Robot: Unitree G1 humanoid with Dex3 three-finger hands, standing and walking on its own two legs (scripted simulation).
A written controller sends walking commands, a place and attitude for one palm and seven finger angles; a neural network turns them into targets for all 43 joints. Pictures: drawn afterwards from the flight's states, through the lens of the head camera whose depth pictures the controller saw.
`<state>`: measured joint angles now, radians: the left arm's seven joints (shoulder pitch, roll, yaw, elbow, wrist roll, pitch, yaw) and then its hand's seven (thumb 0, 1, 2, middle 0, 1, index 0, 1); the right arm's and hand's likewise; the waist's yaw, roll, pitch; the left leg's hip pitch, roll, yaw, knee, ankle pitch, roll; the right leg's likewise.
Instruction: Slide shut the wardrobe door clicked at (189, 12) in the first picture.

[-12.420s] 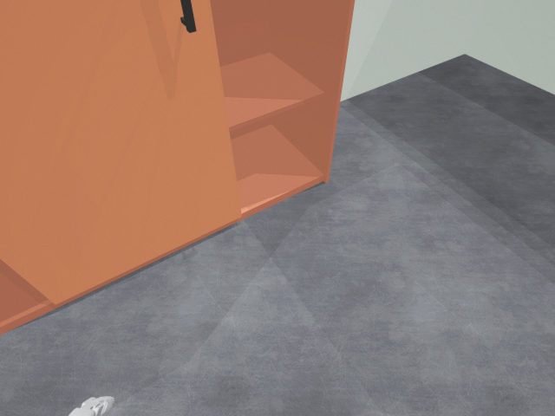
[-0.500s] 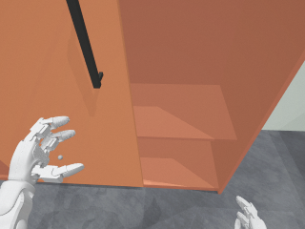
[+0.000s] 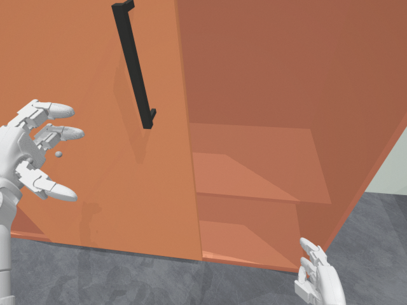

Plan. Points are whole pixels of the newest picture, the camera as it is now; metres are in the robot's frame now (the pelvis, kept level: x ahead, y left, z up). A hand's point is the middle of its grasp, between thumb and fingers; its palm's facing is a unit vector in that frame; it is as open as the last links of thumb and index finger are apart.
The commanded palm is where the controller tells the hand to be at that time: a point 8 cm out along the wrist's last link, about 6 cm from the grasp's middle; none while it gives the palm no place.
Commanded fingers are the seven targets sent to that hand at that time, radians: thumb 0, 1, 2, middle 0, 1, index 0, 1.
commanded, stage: raise the hand with hooked fingers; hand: left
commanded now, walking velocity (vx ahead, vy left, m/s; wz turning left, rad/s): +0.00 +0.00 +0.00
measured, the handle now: (139, 71) +0.48 +0.20 +0.26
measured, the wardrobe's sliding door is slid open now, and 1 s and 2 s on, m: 0.49 0.49 0.49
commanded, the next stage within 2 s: move the hooked fingers beside the handle in 0.64 s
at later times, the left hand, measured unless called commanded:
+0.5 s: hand (56, 134) +0.28 +0.27 +0.25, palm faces +0.06 -0.99 -0.14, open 13.9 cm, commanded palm +0.25 +0.31 +0.25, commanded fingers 0.00 -0.50 0.30 -0.30 -1.20 -0.30 -1.20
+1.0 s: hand (60, 128) +0.29 +0.27 +0.25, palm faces +0.06 -0.99 -0.13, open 14.0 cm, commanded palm +0.27 +0.31 +0.25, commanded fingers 0.00 -0.50 0.30 -0.30 -1.20 -0.30 -1.20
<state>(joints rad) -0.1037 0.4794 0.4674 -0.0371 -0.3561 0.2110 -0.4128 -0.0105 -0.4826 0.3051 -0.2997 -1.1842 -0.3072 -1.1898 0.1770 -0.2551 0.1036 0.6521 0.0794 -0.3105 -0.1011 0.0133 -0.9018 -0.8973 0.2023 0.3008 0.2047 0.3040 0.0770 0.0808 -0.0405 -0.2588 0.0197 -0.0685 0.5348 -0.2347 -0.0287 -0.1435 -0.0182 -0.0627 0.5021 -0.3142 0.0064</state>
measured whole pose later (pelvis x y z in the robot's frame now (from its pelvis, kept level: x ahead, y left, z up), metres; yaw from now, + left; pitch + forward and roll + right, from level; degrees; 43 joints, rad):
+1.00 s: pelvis +0.00 +0.00 +0.00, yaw +0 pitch -2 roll -1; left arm -0.28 0.53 0.49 0.08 -0.33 0.31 -0.45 -0.01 -0.50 0.30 -0.30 -1.20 -0.31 -1.20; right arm 0.18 -0.28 0.09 0.65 0.09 -0.24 -0.10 0.01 -0.90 -0.90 0.20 0.30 0.20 0.30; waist 0.06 0.08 -0.04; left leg -0.25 0.02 -0.07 0.51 -0.23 -0.03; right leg -0.14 -0.02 -0.07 0.48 -0.31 0.01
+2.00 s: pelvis +0.01 +0.00 +0.00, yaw -1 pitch +0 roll -1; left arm -0.57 0.53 0.43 0.47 -0.24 0.22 -0.39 -0.01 -0.50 0.30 -0.30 -1.20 -0.31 -1.20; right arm 0.25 -0.30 0.06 0.66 0.08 -0.18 -0.10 0.01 -0.90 -0.90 0.20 0.30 0.20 0.30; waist 0.01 0.07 -0.04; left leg -0.28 0.02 -0.05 0.52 -0.24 -0.02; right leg -0.17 -0.02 -0.04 0.48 -0.31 0.01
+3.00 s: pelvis +0.02 +0.01 +0.00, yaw -2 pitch +3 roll -1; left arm -0.73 0.56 0.42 0.73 -0.19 0.13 -0.36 -0.01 -0.50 0.30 -0.33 -1.22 -0.31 -1.20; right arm 0.30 -0.30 0.05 0.66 0.08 -0.15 -0.09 0.01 -0.90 -0.90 0.20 0.30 0.20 0.30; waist -0.03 0.07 -0.05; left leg -0.32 0.03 -0.03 0.51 -0.24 -0.02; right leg -0.21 -0.01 -0.02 0.47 -0.30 0.02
